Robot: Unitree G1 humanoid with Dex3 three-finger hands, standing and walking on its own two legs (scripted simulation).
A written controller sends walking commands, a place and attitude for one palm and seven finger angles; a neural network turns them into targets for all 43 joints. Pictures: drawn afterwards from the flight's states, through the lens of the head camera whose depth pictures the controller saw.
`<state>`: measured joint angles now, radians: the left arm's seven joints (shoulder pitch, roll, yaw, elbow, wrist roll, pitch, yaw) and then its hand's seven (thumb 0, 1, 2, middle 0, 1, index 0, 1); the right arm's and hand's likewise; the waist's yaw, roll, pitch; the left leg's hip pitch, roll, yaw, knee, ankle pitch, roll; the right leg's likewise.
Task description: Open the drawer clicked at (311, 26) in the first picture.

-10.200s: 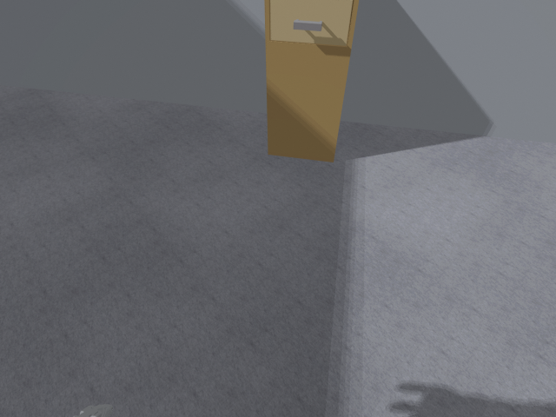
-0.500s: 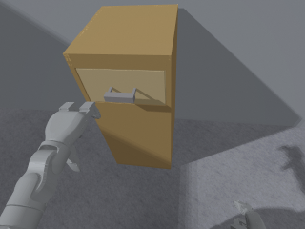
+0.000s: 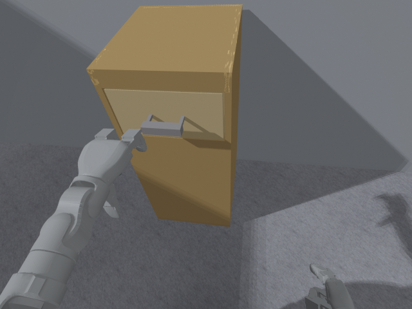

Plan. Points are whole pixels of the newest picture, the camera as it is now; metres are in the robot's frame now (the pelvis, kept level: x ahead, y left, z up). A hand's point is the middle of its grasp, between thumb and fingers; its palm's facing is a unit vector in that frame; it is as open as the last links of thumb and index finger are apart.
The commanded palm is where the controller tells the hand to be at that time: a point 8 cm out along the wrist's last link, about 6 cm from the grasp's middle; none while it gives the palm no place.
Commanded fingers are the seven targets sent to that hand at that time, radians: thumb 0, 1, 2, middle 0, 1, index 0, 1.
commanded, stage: move the hooked fingers above the handle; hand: left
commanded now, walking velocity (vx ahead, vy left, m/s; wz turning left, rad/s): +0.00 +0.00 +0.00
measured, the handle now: (164, 123) +0.60 +0.21 -0.02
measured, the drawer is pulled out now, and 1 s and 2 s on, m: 0.00 0.00 0.00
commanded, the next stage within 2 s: lower the fingers behind the handle in 1.94 s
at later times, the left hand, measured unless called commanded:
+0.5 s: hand (136, 144) +0.43 +0.22 +0.06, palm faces -0.03 -0.02 -1.00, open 13.8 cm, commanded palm +0.42 +0.23 +0.12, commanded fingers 0.00 -0.50 0.30 -0.30 -1.20 -0.30 -1.20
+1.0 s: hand (153, 127) +0.51 +0.21 +0.05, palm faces -0.05 +0.00 -1.00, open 13.8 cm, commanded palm +0.50 +0.22 +0.10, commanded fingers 0.00 -0.50 0.30 -0.30 -1.20 -0.30 -1.20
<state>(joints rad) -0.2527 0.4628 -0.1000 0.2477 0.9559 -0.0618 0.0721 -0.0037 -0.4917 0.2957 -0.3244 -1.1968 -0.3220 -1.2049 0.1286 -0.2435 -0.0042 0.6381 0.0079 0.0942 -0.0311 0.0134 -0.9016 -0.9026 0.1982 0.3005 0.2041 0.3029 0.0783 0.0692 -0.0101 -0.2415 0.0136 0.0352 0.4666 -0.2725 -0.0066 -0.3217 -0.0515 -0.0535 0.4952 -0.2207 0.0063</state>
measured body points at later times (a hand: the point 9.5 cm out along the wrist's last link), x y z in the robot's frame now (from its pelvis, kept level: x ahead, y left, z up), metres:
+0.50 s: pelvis +0.01 +0.00 -0.01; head +0.06 -0.02 +0.44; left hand +0.43 +0.22 +0.11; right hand +0.09 -0.27 -0.14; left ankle -0.02 +0.12 -0.74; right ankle +0.02 -0.12 -0.74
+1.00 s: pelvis +0.01 +0.01 -0.02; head +0.10 -0.01 +0.42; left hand +0.50 +0.21 +0.10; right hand +0.04 -0.27 -0.15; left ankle -0.02 +0.12 -0.74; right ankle +0.02 -0.12 -0.74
